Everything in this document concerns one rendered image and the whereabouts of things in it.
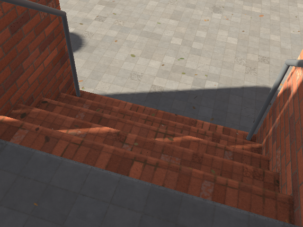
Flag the stairs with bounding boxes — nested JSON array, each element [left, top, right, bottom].
[[0, 90, 294, 225]]

